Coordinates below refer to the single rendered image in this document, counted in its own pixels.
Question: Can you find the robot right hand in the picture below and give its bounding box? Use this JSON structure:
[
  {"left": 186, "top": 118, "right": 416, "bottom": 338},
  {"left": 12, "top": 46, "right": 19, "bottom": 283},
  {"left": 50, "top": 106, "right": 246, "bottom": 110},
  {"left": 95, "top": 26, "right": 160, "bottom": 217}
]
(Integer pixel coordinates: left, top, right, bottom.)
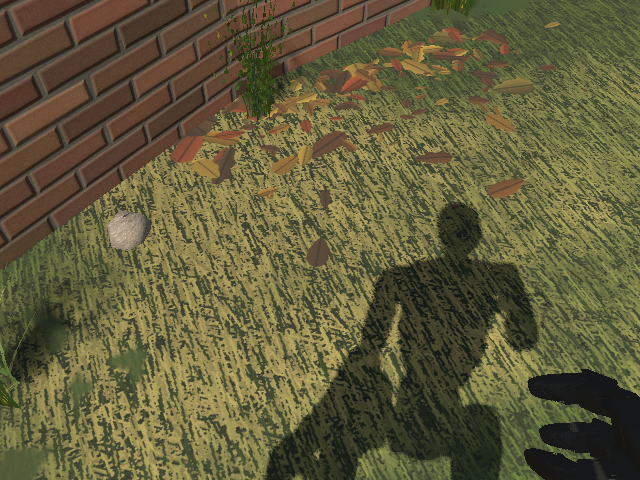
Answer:
[{"left": 524, "top": 369, "right": 640, "bottom": 480}]

